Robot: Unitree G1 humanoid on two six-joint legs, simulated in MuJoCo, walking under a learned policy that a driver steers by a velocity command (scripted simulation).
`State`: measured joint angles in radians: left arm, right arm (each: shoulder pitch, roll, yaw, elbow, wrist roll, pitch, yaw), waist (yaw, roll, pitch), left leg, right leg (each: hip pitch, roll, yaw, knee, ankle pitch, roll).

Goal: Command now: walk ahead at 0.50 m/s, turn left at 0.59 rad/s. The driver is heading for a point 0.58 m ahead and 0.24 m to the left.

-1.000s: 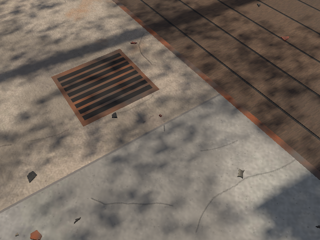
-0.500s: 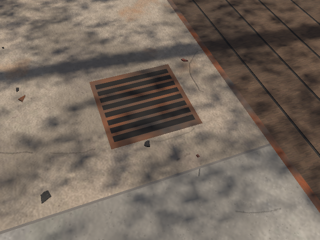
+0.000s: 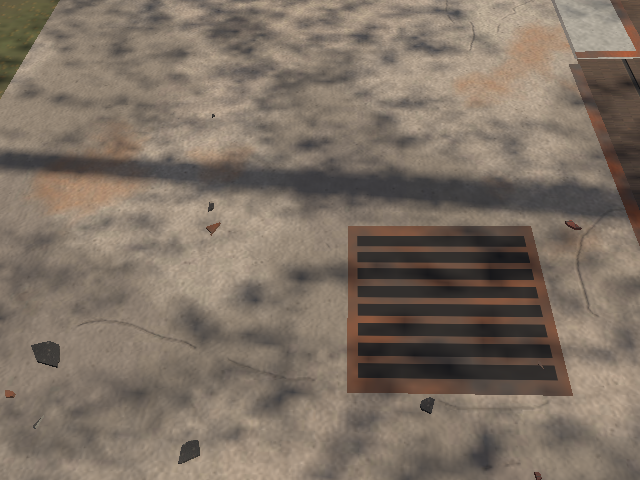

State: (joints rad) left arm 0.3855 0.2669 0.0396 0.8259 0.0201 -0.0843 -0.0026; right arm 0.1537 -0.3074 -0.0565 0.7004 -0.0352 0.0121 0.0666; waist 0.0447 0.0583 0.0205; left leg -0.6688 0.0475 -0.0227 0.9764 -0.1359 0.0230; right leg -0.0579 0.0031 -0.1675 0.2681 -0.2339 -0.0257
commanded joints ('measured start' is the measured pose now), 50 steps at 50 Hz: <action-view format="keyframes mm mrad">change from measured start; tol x32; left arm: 1 -31 129 30 -52 -2 -15 0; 31 -439 86 -2 -248 9 44 -23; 37 49 283 58 -168 47 11 30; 50 -144 107 8 -80 -7 12 -3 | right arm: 1 -100 -9 10 -94 2 -15 15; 50 124 1 16 18 7 -5 -38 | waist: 1 -9 -151 41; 12 -171 120 -369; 50 -67 -203 -91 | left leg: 1 7 15 39 -157 103 7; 9 378 -147 169 -420 -127 148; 12 1012 305 -779 -665 -130 377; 17 553 110 -294 -704 316 260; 35 526 18 -358 -448 461 124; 39 70 -137 -125 289 -360 38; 50 298 -90 -10 -186 -88 -20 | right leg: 1 -19 -239 63 -112 316 -108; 9 106 -267 -75 378 907 -56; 12 -654 8 126 1166 -314 51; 30 -598 -46 182 402 180 74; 35 -141 28 172 216 76 10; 38 283 -458 937 34 50 -191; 44 -85 -257 332 58 825 -168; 50 -133 -202 168 44 803 -148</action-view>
